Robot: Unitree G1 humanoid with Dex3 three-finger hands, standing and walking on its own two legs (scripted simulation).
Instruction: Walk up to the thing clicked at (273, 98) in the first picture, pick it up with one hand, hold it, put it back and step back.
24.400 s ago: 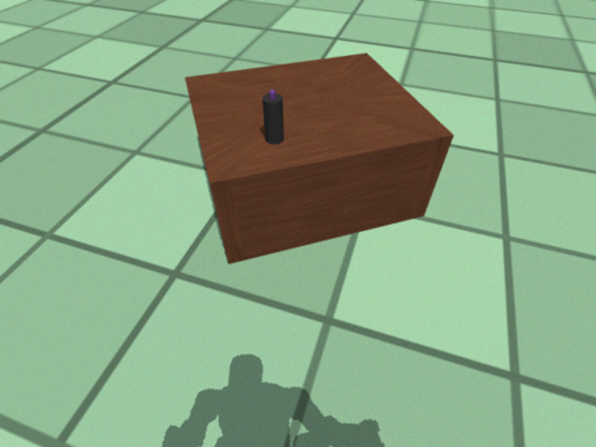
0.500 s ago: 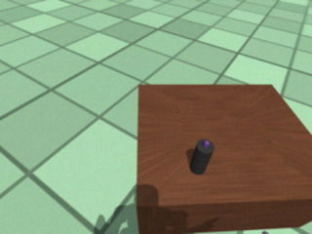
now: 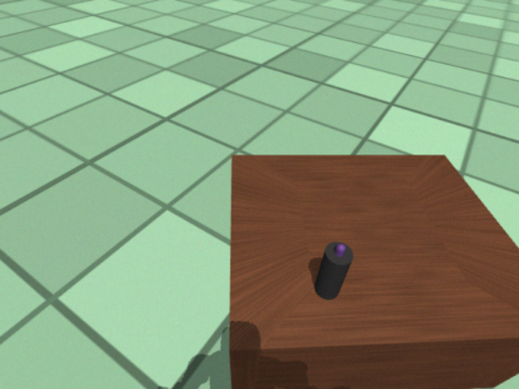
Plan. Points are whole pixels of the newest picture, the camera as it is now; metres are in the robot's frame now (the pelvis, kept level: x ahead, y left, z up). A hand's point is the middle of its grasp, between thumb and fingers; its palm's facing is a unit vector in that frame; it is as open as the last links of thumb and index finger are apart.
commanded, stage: home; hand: right
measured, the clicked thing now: (333, 268) +0.50 -0.19 -0.23
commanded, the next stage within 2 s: stand in 0.44 s
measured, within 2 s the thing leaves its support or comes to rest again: neither
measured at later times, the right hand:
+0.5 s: hand out of the picture +0.05 -0.24 -0.15, palm faces -0.04 +0.93 -0.37, open 17.4 cm
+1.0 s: hand out of the picture +0.08 -0.24 -0.15, palm faces -0.04 +0.93 -0.37, open 9.0 cm
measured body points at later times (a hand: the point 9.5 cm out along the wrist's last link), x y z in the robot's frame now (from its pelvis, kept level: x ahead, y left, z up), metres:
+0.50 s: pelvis -0.01 +0.01 +0.00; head -0.01 +0.03 +0.45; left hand +0.04 +0.30 -0.15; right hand +0.05 -0.29 -0.12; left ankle +0.00 +0.12 -0.75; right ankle +0.01 -0.12 -0.75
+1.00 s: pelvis +0.01 +0.02 +0.00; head +0.01 +0.03 +0.45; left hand +0.08 +0.31 -0.14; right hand +0.09 -0.28 -0.12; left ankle +0.00 +0.12 -0.75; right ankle +0.01 -0.12 -0.75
